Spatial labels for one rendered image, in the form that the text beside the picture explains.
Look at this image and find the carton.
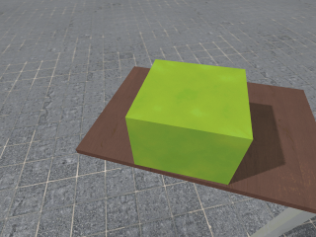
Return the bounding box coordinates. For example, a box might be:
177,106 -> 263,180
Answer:
125,59 -> 253,185

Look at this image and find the table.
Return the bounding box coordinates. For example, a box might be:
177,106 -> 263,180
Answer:
76,66 -> 316,237

